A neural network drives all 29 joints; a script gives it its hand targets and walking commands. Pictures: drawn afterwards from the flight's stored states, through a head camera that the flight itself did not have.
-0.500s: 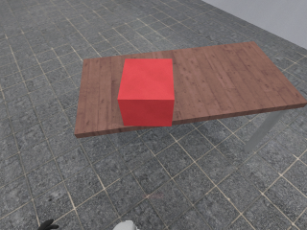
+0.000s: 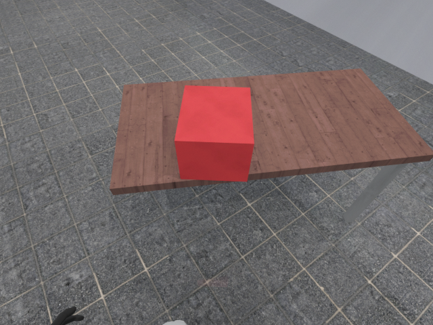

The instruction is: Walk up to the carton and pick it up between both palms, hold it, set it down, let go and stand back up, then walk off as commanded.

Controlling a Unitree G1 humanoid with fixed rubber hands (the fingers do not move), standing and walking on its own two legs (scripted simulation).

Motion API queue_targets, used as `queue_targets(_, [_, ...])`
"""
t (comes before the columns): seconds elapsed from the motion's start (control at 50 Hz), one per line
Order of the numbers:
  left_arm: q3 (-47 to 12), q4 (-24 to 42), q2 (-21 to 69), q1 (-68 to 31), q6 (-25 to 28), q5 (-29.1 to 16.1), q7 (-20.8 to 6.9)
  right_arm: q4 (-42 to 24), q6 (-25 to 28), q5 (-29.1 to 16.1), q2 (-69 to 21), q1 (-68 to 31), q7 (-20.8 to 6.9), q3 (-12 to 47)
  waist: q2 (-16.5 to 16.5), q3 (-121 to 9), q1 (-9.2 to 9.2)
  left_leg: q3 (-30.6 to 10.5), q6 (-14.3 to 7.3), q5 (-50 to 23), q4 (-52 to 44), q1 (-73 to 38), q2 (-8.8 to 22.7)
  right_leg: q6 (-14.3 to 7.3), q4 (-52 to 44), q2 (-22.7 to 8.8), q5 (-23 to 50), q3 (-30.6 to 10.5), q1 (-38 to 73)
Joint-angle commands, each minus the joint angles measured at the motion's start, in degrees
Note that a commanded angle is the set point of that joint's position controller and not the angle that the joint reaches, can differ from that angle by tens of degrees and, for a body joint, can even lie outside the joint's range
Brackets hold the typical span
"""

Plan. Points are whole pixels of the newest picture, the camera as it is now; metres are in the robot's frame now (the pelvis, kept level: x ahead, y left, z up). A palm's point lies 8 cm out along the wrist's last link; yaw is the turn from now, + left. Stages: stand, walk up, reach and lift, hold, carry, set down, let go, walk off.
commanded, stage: walk up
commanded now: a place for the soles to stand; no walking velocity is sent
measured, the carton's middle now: (215, 132) +0.66 +0.01 -0.10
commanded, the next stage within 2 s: none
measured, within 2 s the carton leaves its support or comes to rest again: neither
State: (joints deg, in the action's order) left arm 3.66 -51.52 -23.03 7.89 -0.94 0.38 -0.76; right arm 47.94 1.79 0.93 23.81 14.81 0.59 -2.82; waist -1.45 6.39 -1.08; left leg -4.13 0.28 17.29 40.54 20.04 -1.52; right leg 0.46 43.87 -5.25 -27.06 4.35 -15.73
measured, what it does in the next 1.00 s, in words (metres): stands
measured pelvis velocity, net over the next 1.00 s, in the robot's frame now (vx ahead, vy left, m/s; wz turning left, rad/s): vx -0.03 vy -0.01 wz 0.02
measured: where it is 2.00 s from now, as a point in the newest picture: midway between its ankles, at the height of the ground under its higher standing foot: outside the picture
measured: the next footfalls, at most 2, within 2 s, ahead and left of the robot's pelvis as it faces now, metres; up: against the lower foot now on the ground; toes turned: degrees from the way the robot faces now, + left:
none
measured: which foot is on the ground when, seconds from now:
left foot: down 0.00-1.00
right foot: down 0.00-1.00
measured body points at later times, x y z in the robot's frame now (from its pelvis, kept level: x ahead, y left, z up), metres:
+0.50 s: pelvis -0.01 +0.00 +0.01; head +0.03 +0.00 +0.45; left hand +0.11 +0.32 -0.11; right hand +0.06 -0.33 -0.10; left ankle +0.03 +0.14 -0.71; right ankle -0.04 -0.13 -0.71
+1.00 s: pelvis -0.03 -0.01 +0.01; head +0.00 -0.01 +0.46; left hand +0.08 +0.32 -0.10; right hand +0.05 -0.33 -0.10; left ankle +0.01 +0.14 -0.71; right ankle -0.04 -0.13 -0.71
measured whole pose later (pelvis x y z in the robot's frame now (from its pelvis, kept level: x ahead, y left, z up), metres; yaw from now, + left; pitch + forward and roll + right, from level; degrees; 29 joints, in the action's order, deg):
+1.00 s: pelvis -0.03 -0.01 +0.01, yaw +1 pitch -2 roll +1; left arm 3.7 -53.8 -23.0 7.2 -0.7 0.4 -0.8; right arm 48.4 1.1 0.9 23.2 14.6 0.6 -2.8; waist -1.2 6.4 -1.1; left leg -4.7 -0.2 21.6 40.7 20.1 -1.6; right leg 0.6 39.1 -4.5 -22.3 4.1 -14.2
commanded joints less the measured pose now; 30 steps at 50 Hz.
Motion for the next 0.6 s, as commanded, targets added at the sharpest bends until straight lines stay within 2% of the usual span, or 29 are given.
queue_targets(0.0, [2.04,5.28,-10.68,-2.7,0.08,-0.71,0.55,-1.92,2.3,1.23,17.41,-1.71,1.03,-2.89,11.23,-3.66,2.1,-29.01,-13.91,-6.7,-18.16,0.68,14.16,-2.24,6.33,2.24,-10.89,-7.72,-6.33])
queue_targets(0.04, [2.27,3.56,-11.15,-1.09,0.83,-0.39,0.46,-1.84,2.0,0.66,15.13,-2.51,1.18,-2.57,9.88,-5.68,1.95,-23.9,-11.96,-18.39,-15.38,-2.97,12.23,-2.36,0.58,2.94,-4.47,-5.83,-4.08])
queue_targets(0.06, [2.61,2.75,-10.7,0.05,1.29,-0.52,0.38,-1.7,1.8,0.39,14.62,-2.33,1.25,-2.21,9.63,-7.21,2.67,-21.02,-11.07,-23.05,-13.13,-3.29,10.78,-2.43,-4.86,3.61,-1.25,-4.8,-0.95])
queue_targets(0.08, [2.38,2.38,-10.02,1.92,1.78,-0.39,0.38,-1.76,1.36,-0.08,14.11,-2.96,1.32,-2.19,8.6,-8.77,3.15,-17.35,-9.89,-28.18,-9.82,-4.75,9.13,-2.33,-14.12,4.05,2.37,-3.85,3.53])
queue_targets(0.1, [2.72,1.65,-10.49,2.32,2.46,-0.12,0.66,-2.04,1.06,-0.69,11.94,-2.87,1.14,-1.52,5.45,-11.72,3.98,-13.36,-7.06,-30.26,-5.82,-2.26,7.44,-3.11,-17.75,1.47,10.35,-5.39,9.63])
queue_targets(0.12, [3.34,1.93,-12.77,3.13,3.15,0.74,1.03,-2.47,1.11,-1.42,9.62,-2.68,1.04,-1.06,0.74,-14.38,3.84,-6.57,-3.91,-28.57,0.89,0.37,3.83,-4.97,-18.8,-4.27,18.35,-10.44,14.01])
queue_targets(0.14, [3.37,2.46,-15.32,2.11,3.14,0.95,1.09,-3.05,1.02,-1.55,8.82,-3.88,0.98,-0.74,-3.23,-12.45,3.62,-1.79,-1.85,-17.95,3.01,5.91,-0.08,-7.58,-19.84,-9.87,19.45,-14.15,14.4])
queue_targets(0.16, [3.44,2.87,-16.41,0.31,3.16,0.65,0.92,-2.93,0.54,-1.31,9.59,-3.56,1.24,-1.16,-4.15,-10.39,3.2,1.35,-1.11,1.93,5.87,6.5,-1.29,-11.36,-20.54,-15.06,22.51,-16.49,10.94])
queue_targets(0.18, [3.17,3.07,-16.49,-0.98,3.02,0.76,0.86,-2.83,0.3,-1.09,9.97,-3.7,1.27,-1.77,-5.25,-7.72,2.89,2.34,-1.16,13.97,10.19,7.3,-0.63,-13.76,-20.42,-18.09,25.67,-16.8,9.16])
queue_targets(0.2, [3.24,3.42,-16.28,-1.56,2.96,0.67,1.02,-2.68,0.18,-0.94,10.3,-2.93,1.21,-1.74,-5.59,-5.03,2.88,2.5,-1.03,15.72,11.28,8.58,0.41,-14.33,-19.72,-18.16,27.43,-16.24,6.73])
queue_targets(0.22, [3.17,4.19,-15.93,-3.35,2.81,0.6,1.04,-2.27,0.4,-0.64,10.43,-0.98,0.95,-1.9,-7.36,-3.98,1.5,3.01,-1.23,14.33,8.78,7.8,2.14,-13.83,-18.06,-16.72,26.85,-14.09,6.11])
queue_targets(0.24, [3.07,4.64,-15.59,-4.48,2.65,0.56,0.94,-1.76,0.86,-0.56,10.28,0.87,0.66,-1.87,-6.59,-4.0,0.5,4.73,-1.17,9.32,3.51,5.49,2.33,-11.46,-15.11,-14.05,29.06,-10.18,5.61])
queue_targets(0.26, [2.84,4.7,-15.65,-4.31,2.37,0.32,0.81,-0.99,1.35,-0.73,10.21,1.82,0.53,-2.09,-6.31,-5.93,0.16,5.68,-1.54,1.97,-2.48,1.22,1.09,-9.06,-11.38,-10.49,29.84,-6.84,6.03])
queue_targets(0.28, [2.79,4.48,-14.82,-4.82,1.96,-0.1,0.6,0.17,1.79,-0.64,10.86,4.16,0.68,-2.33,-5.85,-8.24,-0.44,4.1,-1.87,-9.15,-6.78,-2.31,0.45,-6.58,-8.23,-7.92,28.28,-4.84,5.62])
queue_targets(0.3, [2.34,5.3,-13.39,-5.12,1.61,-0.28,0.47,0.46,1.97,-0.01,12.11,4.77,0.96,-2.62,-1.04,-10.06,-0.11,-0.84,-3.25,-18.25,-7.68,-5.75,1.92,-4.95,-2.86,-5.55,24.74,-2.87,4.2])
queue_targets(0.32, [2.33,5.83,-11.62,-4.62,0.94,-0.58,0.35,-0.18,2.15,0.71,15.02,3.79,1.25,-3.26,6.37,-10.73,0.81,-15.25,-6.55,-23.68,-11.14,-7.18,8.98,-2.43,4.42,-0.07,14.27,-0.81,-1.0])
queue_targets(0.34, [1.83,6.03,-9.96,-4.13,0.0,-1.07,0.44,-0.96,2.27,0.68,16.51,1.48,1.25,-2.91,9.88,-7.81,1.67,-26.12,-13.01,-21.1,-14.59,-4.65,14.52,-1.23,6.82,4.32,-8.06,-4.43,-5.21])
queue_targets(0.36, [2.1,5.58,-10.61,-4.38,-0.35,-0.75,0.72,-0.86,2.31,0.76,17.26,2.42,1.17,-3.24,10.47,-6.79,0.7,-28.84,-15.02,-17.73,-16.38,-4.15,16.02,-1.63,7.37,3.64,-14.28,-6.81,-4.98])
queue_targets(0.38, [2.06,5.57,-10.62,-4.9,-0.11,-0.59,0.67,-1.25,2.26,0.8,16.5,0.87,1.39,-2.88,9.41,-5.24,0.95,-27.95,-14.7,-15.09,-16.48,-4.66,14.69,-2.01,4.91,2.82,-12.76,-7.72,-6.8])
queue_targets(0.4, [2.21,4.7,-10.4,-3.78,0.33,-0.63,0.59,-1.63,2.13,0.81,15.6,-1.37,1.48,-2.36,11.35,-4.15,1.95,-26.14,-13.33,-16.8,-16.01,-3.2,13.23,-2.26,2.09,2.5,-9.13,-6.97,-5.91])
queue_targets(0.42, [1.97,3.61,-10.83,-2.93,0.71,-0.44,0.45,-1.6,2.08,0.67,14.55,-2.51,1.55,-2.23,10.56,-4.72,2.09,-23.29,-11.61,-21.44,-14.99,-3.74,12.28,-2.2,-0.59,2.43,-4.41,-6.17,-3.85])
queue_targets(0.44, [2.34,2.86,-10.47,-0.58,0.99,-0.71,0.33,-1.6,1.79,0.4,14.6,-2.75,1.53,-2.27,11.06,-6.97,2.43,-20.6,-10.89,-25.83,-13.5,-5.07,10.94,-2.16,-4.78,3.76,-1.59,-4.5,-1.32])
queue_targets(0.46, [2.5,2.17,-10.24,0.23,1.36,-0.54,0.38,-1.67,1.57,-0.15,13.5,-3.29,1.47,-1.93,9.58,-7.48,3.15,-18.29,-9.84,-28.24,-11.91,-3.89,10.2,-2.36,-9.85,4.19,3.32,-3.66,2.24])
queue_targets(0.48, [2.7,1.18,-9.6,2.01,1.84,-0.2,0.45,-1.7,1.17,-0.51,12.45,-4.65,1.36,-1.61,8.06,-9.36,4.41,-14.97,-7.96,-28.71,-8.38,-1.99,8.42,-2.88,-17.69,2.96,8.26,-4.73,8.45])
queue_targets(0.5, [3.22,0.82,-12.24,3.03,2.59,0.48,0.9,-2.45,0.97,-1.18,10.01,-4.65,1.09,-1.07,1.49,-11.79,4.5,-8.63,-4.21,-23.72,-2.23,1.47,4.86,-4.62,-20.28,-2.94,12.01,-9.53,13.11])
queue_targets(0.52, [3.63,1.36,-15.36,1.87,2.88,1.05,0.94,-3.12,0.8,-1.38,8.39,-5.08,1.05,-0.67,-5.65,-10.0,4.15,-2.13,-1.7,-11.96,2.39,8.05,-0.73,-7.55,-23.52,-10.22,10.66,-15.71,13.43])
queue_targets(0.54, [3.48,2.37,-16.6,-0.73,2.92,0.96,0.79,-2.42,0.24,-1.06,9.94,-4.18,1.2,-1.24,-6.49,-7.18,3.7,0.96,-0.9,10.14,6.76,8.06,-2.24,-11.78,-25.07,-16.74,12.1,-19.54,9.15])
queue_targets(0.56, [3.59,3.5,-16.74,-2.29,2.95,1.01,0.61,-2.01,0.14,-0.9,10.58,-3.35,1.12,-1.67,-4.88,-5.77,2.92,1.83,-0.86,15.38,11.08,7.14,-0.62,-14.44,-24.56,-19.26,14.03,-19.87,6.86])
queue_targets(0.58, [3.38,3.54,-16.6,-3.16,2.79,0.74,0.62,-1.85,0.2,-0.75,10.91,-1.46,0.79,-1.9,-6.47,-4.66,2.22,2.01,-0.8,14.58,9.38,7.18,1.15,-14.16,-22.13,-17.81,15.88,-16.94,6.18])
